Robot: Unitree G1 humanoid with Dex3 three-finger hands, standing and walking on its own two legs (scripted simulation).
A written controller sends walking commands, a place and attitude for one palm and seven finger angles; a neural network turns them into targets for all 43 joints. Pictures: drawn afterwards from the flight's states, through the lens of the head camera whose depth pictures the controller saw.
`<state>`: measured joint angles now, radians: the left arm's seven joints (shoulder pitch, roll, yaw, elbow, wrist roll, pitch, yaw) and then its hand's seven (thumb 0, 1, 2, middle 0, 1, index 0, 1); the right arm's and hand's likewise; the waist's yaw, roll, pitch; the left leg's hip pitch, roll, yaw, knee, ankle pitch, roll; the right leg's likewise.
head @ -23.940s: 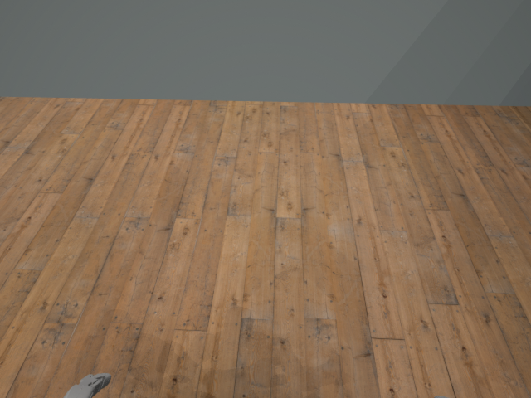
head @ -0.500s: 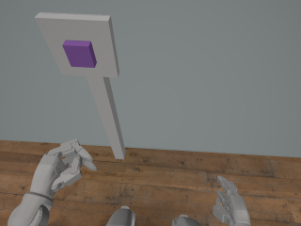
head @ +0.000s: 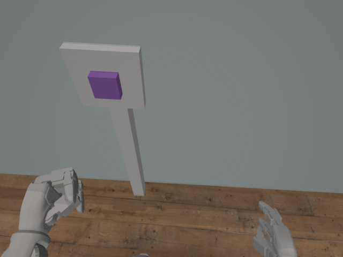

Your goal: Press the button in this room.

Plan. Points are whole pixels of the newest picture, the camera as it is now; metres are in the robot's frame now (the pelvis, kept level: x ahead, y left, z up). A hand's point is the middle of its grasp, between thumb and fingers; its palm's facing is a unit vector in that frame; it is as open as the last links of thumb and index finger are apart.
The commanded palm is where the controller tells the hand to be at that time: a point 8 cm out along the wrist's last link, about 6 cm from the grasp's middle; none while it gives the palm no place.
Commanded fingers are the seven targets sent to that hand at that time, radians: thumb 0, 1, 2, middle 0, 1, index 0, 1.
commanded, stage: raise the hand and make a fist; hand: left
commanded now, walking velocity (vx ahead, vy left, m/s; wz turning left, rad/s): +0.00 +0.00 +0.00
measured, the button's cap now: (106, 84) +0.50 +0.21 +0.12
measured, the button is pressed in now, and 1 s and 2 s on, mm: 0 0 0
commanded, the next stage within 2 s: aim a knuckle at the button in 0.80 s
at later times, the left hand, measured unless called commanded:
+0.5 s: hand (72, 177) +0.24 +0.21 +0.12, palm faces +0.01 -1.00 -0.06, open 3.1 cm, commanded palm +0.20 +0.26 +0.12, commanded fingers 0.00 0.90 0.90 -1.30 -1.50 -1.30 -1.50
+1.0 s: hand (81, 183) +0.23 +0.19 +0.12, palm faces +0.07 -1.00 -0.06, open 3.1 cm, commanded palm +0.21 +0.24 +0.12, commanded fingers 0.00 0.90 0.90 -1.30 -1.50 -1.30 -1.50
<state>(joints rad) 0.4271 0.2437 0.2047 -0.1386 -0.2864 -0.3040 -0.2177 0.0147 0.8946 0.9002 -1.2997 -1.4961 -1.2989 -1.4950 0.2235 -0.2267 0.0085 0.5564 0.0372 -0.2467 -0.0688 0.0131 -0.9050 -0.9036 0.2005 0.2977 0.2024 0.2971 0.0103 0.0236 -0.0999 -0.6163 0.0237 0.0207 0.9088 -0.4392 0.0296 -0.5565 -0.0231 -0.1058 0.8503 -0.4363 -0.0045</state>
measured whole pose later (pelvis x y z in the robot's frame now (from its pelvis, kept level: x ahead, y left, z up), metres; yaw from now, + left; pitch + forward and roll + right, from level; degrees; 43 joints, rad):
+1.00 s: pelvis +0.00 -0.02 +0.02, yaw +0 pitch +3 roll -1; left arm 0.27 0.26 0.24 -0.02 -0.30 -0.18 -0.27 0.01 0.89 0.90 -1.31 -1.50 -1.31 -1.50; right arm 0.24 -0.25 0.04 0.61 0.04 -0.25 -0.08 0.01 -0.90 -0.90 0.20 0.30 0.20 0.30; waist 0.03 0.05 -0.05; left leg -0.41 0.03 0.01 0.71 -0.35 0.00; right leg -0.37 -0.01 -0.11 0.68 -0.36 -0.03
